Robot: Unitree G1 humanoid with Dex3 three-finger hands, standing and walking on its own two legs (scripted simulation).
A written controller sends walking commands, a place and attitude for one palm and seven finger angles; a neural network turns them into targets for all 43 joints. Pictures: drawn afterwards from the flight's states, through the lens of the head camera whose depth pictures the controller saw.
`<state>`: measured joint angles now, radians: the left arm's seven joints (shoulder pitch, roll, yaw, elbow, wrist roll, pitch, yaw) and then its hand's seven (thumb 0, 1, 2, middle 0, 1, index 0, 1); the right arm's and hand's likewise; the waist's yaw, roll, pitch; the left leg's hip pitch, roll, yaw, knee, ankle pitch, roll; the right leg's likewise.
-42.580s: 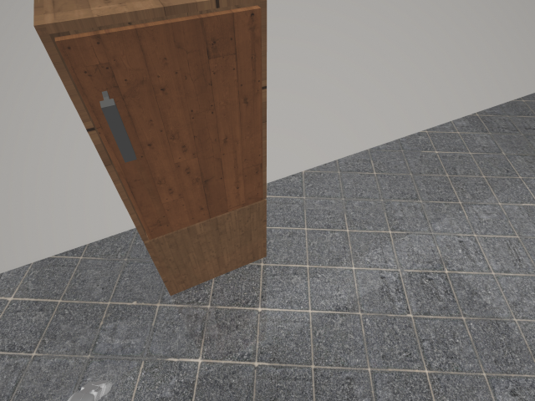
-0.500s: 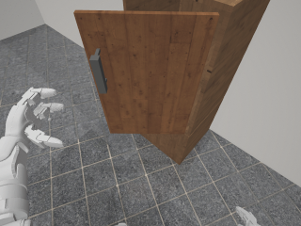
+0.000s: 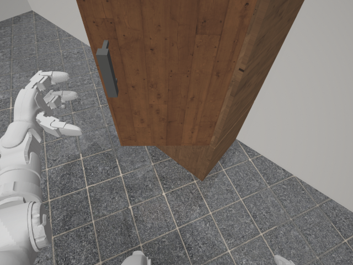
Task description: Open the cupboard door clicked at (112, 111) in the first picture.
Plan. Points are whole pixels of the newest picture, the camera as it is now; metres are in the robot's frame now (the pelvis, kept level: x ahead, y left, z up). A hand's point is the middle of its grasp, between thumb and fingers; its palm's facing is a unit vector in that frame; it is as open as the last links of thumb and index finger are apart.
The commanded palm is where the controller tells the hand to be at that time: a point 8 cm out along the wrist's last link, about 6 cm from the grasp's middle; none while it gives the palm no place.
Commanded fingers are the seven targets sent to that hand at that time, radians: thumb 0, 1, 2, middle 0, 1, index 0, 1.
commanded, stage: move the hooked fingers beside the handle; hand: left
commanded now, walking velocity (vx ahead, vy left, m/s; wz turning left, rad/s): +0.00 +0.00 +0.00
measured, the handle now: (109, 69) +0.57 +0.17 +0.10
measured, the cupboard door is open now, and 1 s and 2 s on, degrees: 41 41 41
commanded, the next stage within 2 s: slide the fingers in behind the handle in 1.42 s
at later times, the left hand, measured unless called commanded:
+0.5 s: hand (77, 81) +0.51 +0.24 +0.11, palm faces +0.03 -1.00 +0.00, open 14.0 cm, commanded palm +0.49 +0.29 +0.10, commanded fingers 0.00 -0.50 0.30 -0.30 -1.20 -0.30 -1.20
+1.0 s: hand (73, 82) +0.51 +0.25 +0.11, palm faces +0.02 -1.00 +0.01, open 14.0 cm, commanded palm +0.49 +0.29 +0.10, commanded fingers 0.00 -0.50 0.30 -0.30 -1.20 -0.30 -1.20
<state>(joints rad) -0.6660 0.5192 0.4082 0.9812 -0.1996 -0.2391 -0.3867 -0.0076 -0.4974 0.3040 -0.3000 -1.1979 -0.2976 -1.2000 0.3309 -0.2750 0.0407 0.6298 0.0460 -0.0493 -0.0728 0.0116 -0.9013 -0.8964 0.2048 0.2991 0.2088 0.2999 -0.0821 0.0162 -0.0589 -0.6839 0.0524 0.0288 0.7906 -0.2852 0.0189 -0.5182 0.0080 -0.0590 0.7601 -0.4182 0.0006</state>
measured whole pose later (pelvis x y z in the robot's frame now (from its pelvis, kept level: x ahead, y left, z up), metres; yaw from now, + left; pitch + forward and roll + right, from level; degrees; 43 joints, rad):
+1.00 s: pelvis +0.03 +0.00 -0.01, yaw -2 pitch +18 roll -4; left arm -0.83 0.62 0.47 1.11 -0.15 -0.29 -0.40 -0.01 -0.50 0.30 -0.30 -1.20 -0.30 -1.20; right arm 0.42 -0.27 0.01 0.63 0.03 0.10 -0.04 0.01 -0.90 -0.90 0.20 0.30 0.21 0.30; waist -0.14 0.02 -0.11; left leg -0.83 0.08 0.03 0.89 -0.37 0.02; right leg -0.64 0.04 -0.05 0.80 -0.46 0.00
